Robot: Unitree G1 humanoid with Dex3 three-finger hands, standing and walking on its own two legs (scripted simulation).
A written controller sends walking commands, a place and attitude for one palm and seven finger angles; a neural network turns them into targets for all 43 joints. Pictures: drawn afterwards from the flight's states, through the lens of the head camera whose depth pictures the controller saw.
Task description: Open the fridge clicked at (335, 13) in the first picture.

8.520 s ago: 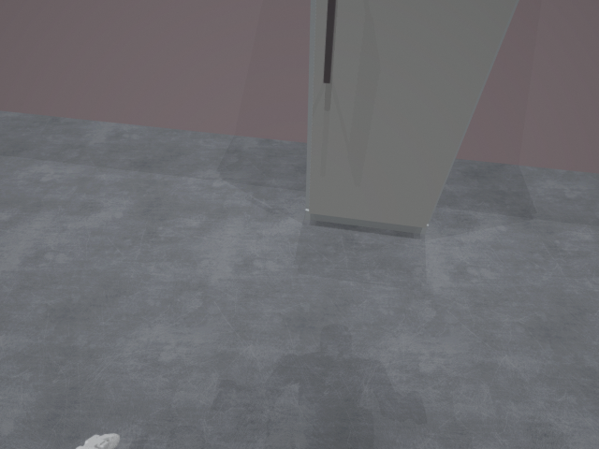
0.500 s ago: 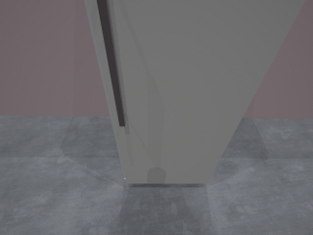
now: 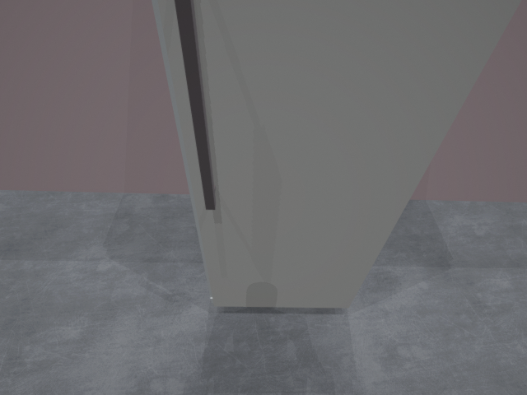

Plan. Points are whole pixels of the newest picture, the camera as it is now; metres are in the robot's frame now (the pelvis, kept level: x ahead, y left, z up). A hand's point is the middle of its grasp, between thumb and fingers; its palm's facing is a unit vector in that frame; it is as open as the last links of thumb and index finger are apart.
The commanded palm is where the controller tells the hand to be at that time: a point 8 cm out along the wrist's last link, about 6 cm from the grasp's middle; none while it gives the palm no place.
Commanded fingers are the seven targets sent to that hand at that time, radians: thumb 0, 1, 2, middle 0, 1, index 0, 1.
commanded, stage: look again from close up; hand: left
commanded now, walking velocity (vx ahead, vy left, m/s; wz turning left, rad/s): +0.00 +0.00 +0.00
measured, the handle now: (200, 101) +0.51 +0.15 +0.19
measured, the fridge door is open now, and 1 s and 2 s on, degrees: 0 0 0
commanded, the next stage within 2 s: none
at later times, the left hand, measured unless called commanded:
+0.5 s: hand out of the picture -0.03 +0.19 -0.18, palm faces +0.04 -0.98 -0.19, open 7.4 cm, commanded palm none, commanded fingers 0.00 0.90 0.90 -0.20 -0.30 -0.20 -0.30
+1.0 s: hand out of the picture -0.03 +0.19 -0.18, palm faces +0.04 -0.98 -0.18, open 7.4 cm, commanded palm none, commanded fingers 0.00 0.90 0.90 -0.20 -0.30 -0.20 -0.30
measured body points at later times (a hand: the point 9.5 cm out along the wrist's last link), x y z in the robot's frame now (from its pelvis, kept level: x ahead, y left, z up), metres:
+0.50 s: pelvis -0.01 +0.01 +0.00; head -0.01 +0.02 +0.45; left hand -0.03 +0.24 -0.16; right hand +0.01 -0.22 -0.16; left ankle +0.04 +0.12 -0.74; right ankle -0.05 -0.10 -0.74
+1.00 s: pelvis -0.01 +0.02 +0.00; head +0.00 +0.03 +0.45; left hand -0.03 +0.25 -0.16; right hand +0.01 -0.21 -0.15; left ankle +0.04 +0.12 -0.74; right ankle -0.05 -0.10 -0.74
